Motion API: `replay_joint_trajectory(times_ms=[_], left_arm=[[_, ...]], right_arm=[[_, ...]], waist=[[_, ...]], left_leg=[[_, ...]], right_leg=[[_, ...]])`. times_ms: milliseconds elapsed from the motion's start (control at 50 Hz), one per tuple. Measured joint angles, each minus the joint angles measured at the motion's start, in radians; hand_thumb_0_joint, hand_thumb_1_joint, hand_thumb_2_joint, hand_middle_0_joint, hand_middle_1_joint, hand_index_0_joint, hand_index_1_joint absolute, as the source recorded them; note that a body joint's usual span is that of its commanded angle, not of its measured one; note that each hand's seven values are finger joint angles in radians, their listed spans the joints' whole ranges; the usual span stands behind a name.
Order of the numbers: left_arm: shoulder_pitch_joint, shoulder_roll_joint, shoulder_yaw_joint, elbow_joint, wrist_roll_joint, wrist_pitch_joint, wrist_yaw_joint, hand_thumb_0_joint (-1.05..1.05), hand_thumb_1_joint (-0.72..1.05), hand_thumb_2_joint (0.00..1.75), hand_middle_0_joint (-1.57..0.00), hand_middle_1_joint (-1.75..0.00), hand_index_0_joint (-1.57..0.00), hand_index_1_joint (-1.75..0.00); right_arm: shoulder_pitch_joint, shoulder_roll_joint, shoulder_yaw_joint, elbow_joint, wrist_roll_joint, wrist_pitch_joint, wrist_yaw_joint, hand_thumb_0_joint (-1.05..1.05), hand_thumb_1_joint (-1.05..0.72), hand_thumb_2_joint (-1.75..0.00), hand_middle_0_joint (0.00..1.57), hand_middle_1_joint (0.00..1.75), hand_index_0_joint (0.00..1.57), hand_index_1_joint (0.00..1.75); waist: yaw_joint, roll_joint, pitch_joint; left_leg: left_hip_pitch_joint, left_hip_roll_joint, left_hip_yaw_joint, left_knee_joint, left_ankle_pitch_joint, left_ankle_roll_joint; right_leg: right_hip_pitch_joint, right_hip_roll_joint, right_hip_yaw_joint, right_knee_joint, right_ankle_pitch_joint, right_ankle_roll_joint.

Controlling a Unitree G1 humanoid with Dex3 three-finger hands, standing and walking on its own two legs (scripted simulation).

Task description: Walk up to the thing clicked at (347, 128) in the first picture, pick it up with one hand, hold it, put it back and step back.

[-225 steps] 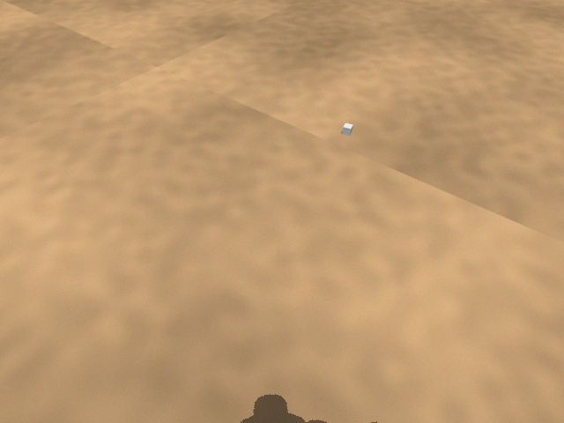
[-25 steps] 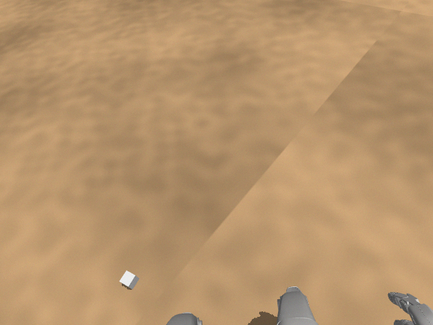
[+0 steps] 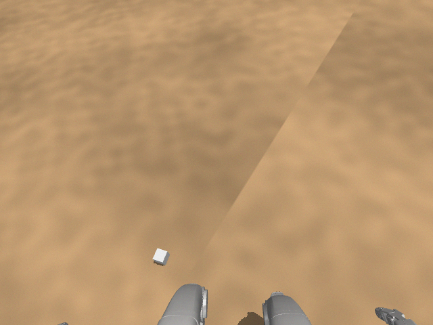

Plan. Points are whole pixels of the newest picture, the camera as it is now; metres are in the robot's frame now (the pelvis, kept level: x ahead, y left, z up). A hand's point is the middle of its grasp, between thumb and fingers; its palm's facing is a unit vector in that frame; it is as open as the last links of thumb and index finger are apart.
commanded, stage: walk up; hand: left
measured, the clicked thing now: (161, 256) +0.45 +0.31 -0.71
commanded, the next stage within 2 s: none
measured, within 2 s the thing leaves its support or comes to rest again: neither
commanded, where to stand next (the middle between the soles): +0.03 +0.13 m, yaw -10 degrees
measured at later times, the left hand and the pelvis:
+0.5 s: hand out of the picture -0.02 +0.48 -0.14, palm faces -0.15 -0.88 -0.45, open 7.4 cm; pelvis -0.09 +0.19 +0.00, yaw -8 degrees
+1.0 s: hand out of the picture +0.05 +0.42 -0.12, palm faces -0.23 -0.87 -0.43, open 7.4 cm; pelvis -0.11 +0.17 +0.02, yaw -14 degrees
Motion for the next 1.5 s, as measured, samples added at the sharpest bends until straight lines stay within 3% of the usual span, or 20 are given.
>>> replay_joint_trajectory(times_ms=[60,140,160,180,200,220,260,320,380,440,540,620,760,840,880,940,980,1060,1140,1500], left_arm=[[0.002,0.015,0.01,-0.005,0.013,-0.001,-0.008,0.01,0.89,0.9,-0.21,-0.3,-0.22,-0.3],[-0.003,0.058,0.029,-0.005,0.03,-0.001,-0.014,0.01,0.89,0.9,-0.21,-0.3,-0.22,-0.3],[-0.007,0.071,0.034,-0.004,0.028,0.001,-0.015,0.01,0.89,0.9,-0.21,-0.3,-0.22,-0.3],[-0.016,0.086,0.041,0.003,0.025,0.004,-0.015,0.01,0.89,0.9,-0.21,-0.3,-0.22,-0.3],[-0.028,0.103,0.051,0.018,0.022,0.012,-0.012,0.01,0.89,0.9,-0.21,-0.3,-0.22,-0.3],[-0.035,0.11,0.061,0.04,0.016,0.022,-0.003,0.01,0.89,0.9,-0.21,-0.3,-0.22,-0.3],[-0.041,0.108,0.07,0.093,0.008,0.039,0.013,0.01,0.9,0.9,-0.21,-0.3,-0.21,-0.3],[-0.029,0.118,0.079,0.137,-0.011,0.035,0.004,0.01,0.9,0.9,-0.2,-0.3,-0.21,-0.3],[-0.013,0.099,0.074,0.157,-0.006,0.029,-0.036,0.01,0.9,0.9,-0.2,-0.3,-0.21,-0.3],[0.006,0.065,0.063,0.161,0.01,0.039,-0.075,0.01,0.9,0.9,-0.2,-0.3,-0.21,-0.3],[0.026,0.017,0.05,0.165,0.023,0.042,-0.116,0.01,0.9,0.9,-0.2,-0.3,-0.21,-0.3],[0.01,-0.009,0.035,0.177,0.022,0.026,-0.124,0.01,0.9,0.9,-0.2,-0.3,-0.21,-0.3],[-0.015,-0.005,0.006,0.179,0.006,0.023,-0.129,0.01,0.9,0.9,-0.2,-0.3,-0.21,-0.3],[-0.055,-0.002,0.006,0.196,0.004,0.03,-0.124,0.01,0.9,0.9,-0.2,-0.3,-0.21,-0.3],[-0.069,0.006,0.011,0.197,0.001,0.024,-0.126,0.01,0.9,0.9,-0.2,-0.3,-0.21,-0.3],[-0.074,0.019,0.023,0.199,0.001,0.009,-0.131,0.01,0.9,0.9,-0.2,-0.3,-0.21,-0.3],[-0.079,0.022,0.031,0.207,0.009,0.003,-0.125,0.01,0.9,0.9,-0.2,-0.3,-0.21,-0.3],[-0.09,0.0,0.014,0.233,0.014,0.007,-0.118,0.01,0.9,0.9,-0.2,-0.3,-0.21,-0.3],[-0.115,-0.013,0.006,0.255,0.007,0.026,-0.118,0.01,0.9,0.9,-0.2,-0.3,-0.21,-0.3],[-0.261,-0.032,-0.006,0.335,-0.014,0.027,-0.114,0.01,0.9,0.9,-0.2,-0.3,-0.21,-0.3]], right_arm=[[-0.022,-0.026,-0.012,-0.011,0.004,0.0,0.01,0.01,-0.91,-0.9,0.21,0.3,0.2,0.3],[-0.051,-0.058,-0.029,-0.007,0.009,0.002,0.016,0.01,-0.91,-0.9,0.21,0.3,0.2,0.3],[-0.056,-0.066,-0.033,-0.003,0.011,-0.002,0.016,0.01,-0.91,-0.9,0.21,0.3,0.2,0.3],[-0.063,-0.067,-0.039,0.007,0.011,-0.01,0.015,0.01,-0.91,-0.9,0.21,0.3,0.2,0.3],[-0.071,-0.055,-0.04,0.019,0.008,-0.018,0.013,0.01,-0.91,-0.9,0.21,0.3,0.2,0.3],[-0.068,-0.047,-0.033,0.025,0.008,-0.022,0.013,0.01,-0.91,-0.9,0.2,0.3,0.2,0.3],[-0.058,-0.028,-0.013,0.044,0.012,-0.024,0.012,0.01,-0.91,-0.9,0.2,0.3,0.2,0.3],[-0.046,0.035,0.02,0.075,0.015,-0.028,-0.002,0.01,-0.91,-0.9,0.21,0.3,0.2,0.3],[-0.019,0.065,0.047,0.108,0.024,-0.054,-0.009,0.01,-0.91,-0.9,0.21,0.3,0.2,0.3],[0.014,0.068,0.065,0.14,0.031,-0.089,-0.022,0.01,-0.9,-0.9,0.21,0.3,0.21,0.3],[0.035,0.052,0.073,0.181,0.036,-0.131,-0.035,0.01,-0.9,-0.9,0.21,0.3,0.21,0.3],[0.03,0.038,0.069,0.212,0.047,-0.139,-0.046,0.01,-0.9,-0.9,0.21,0.3,0.21,0.3],[0.008,0.028,0.066,0.257,0.051,-0.17,-0.047,0.01,-0.9,-0.9,0.21,0.3,0.2,0.3],[-0.01,0.032,0.067,0.254,0.049,-0.191,-0.046,0.01,-0.91,-0.9,0.21,0.3,0.2,0.3],[-0.017,0.036,0.072,0.259,0.046,-0.191,-0.046,0.01,-0.91,-0.9,0.21,0.3,0.2,0.3],[-0.023,0.036,0.081,0.274,0.048,-0.171,-0.042,0.01,-0.9,-0.9,0.21,0.3,0.2,0.3],[-0.03,0.036,0.086,0.286,0.053,-0.151,-0.043,0.01,-0.9,-0.9,0.21,0.3,0.2,0.3],[-0.049,0.03,0.086,0.326,0.066,-0.127,-0.043,0.01,-0.91,-0.9,0.21,0.3,0.2,0.3],[-0.052,0.038,0.082,0.357,0.062,-0.135,-0.041,0.01,-0.91,-0.9,0.21,0.3,0.2,0.3],[-0.157,0.076,0.098,0.44,0.06,-0.141,-0.043,0.01,-0.91,-0.9,0.21,0.3,0.2,0.3]], waist=[[0.008,-0.005,-0.017],[0.019,-0.012,-0.037],[0.024,-0.016,-0.041],[0.028,-0.033,-0.035],[0.039,-0.07,-0.017],[0.045,-0.079,-0.013],[0.026,-0.05,-0.02],[0.006,-0.069,-0.028],[0.008,-0.08,-0.037],[0.018,-0.085,-0.061],[0.031,-0.098,-0.083],[0.022,-0.082,-0.081],[0.013,-0.136,-0.125],[0.004,-0.125,-0.119],[0.002,-0.118,-0.112],[0.004,-0.109,-0.116],[0.008,-0.097,-0.117],[0.024,-0.069,-0.12],[0.025,-0.083,-0.112],[0.027,-0.112,-0.112]], left_leg=[[0.043,0.056,-0.032,-0.037,0.027,-0.001],[0.162,0.118,-0.003,-0.299,-0.06,0.008],[0.199,0.118,0.011,-0.38,-0.067,0.013],[0.222,0.1,0.032,-0.419,-0.119,-0.023],[0.228,0.07,0.067,-0.407,-0.123,-0.039],[0.22,0.062,0.084,-0.383,-0.119,-0.04],[0.199,0.079,0.073,-0.36,-0.104,-0.022],[0.204,0.076,0.09,-0.423,-0.048,0.004],[0.222,0.064,0.119,-0.494,-0.001,0.033],[0.231,0.057,0.155,-0.543,0.027,0.051],[0.244,0.069,0.218,-0.596,0.058,0.057],[0.268,0.104,0.224,-0.64,0.087,0.045],[0.304,0.046,0.245,-0.694,0.109,0.055],[0.33,0.067,0.257,-0.719,0.12,0.056],[0.345,0.082,0.256,-0.737,0.131,0.045],[0.344,0.103,0.251,-0.723,0.123,0.022],[0.323,0.113,0.227,-0.676,0.086,0.014],[0.299,0.054,0.117,-0.645,-0.01,0.029],[0.33,0.025,0.112,-0.735,0.134,0.016],[0.409,0.011,0.083,-0.888,0.186,0.013]], right_leg=[[-0.042,-0.042,0.049,0.019,0.015,0.016],[-0.115,-0.088,0.112,0.056,0.035,0.039],[-0.136,-0.099,0.131,0.067,0.041,0.049],[-0.155,-0.118,0.16,0.081,0.045,0.054],[-0.167,-0.128,0.214,0.102,0.026,0.032],[-0.181,-0.1,0.253,0.148,-0.058,0.015],[-0.203,-0.017,0.216,0.302,-0.173,-0.003],[-0.202,0.058,0.125,0.439,-0.172,-0.012],[-0.115,0.086,0.035,0.378,-0.174,-0.006],[-0.007,0.1,0.013,0.252,-0.212,-0.003],[0.147,0.075,0.037,0.036,-0.263,-0.024],[0.212,0.077,0.014,-0.114,-0.096,-0.006],[0.188,0.041,0.059,-0.056,-0.12,-0.015],[0.118,0.048,0.055,0.079,-0.207,-0.025],[0.102,0.031,0.032,0.066,-0.183,-0.028],[0.139,0.012,0.015,-0.099,-0.055,-0.026],[0.14,0.022,0.008,-0.114,-0.003,0.007],[0.135,0.033,0.003,-0.117,-0.009,0.009],[0.139,0.009,0.005,-0.116,-0.017,0.021],[0.241,-0.004,-0.029,-0.288,0.039,0.036]])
